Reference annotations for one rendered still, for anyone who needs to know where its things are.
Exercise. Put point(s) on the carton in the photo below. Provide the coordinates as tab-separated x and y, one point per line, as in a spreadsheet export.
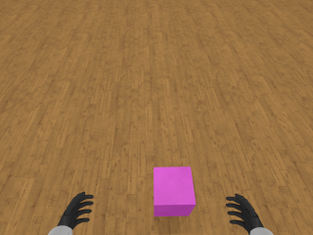
174	193

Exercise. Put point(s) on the robot right hand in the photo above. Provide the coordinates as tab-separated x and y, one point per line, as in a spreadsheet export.
250	218

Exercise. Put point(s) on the left robot forearm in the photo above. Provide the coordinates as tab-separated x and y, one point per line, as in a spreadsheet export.
61	230

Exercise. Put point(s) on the robot left hand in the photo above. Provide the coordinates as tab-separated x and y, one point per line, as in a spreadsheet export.
71	214

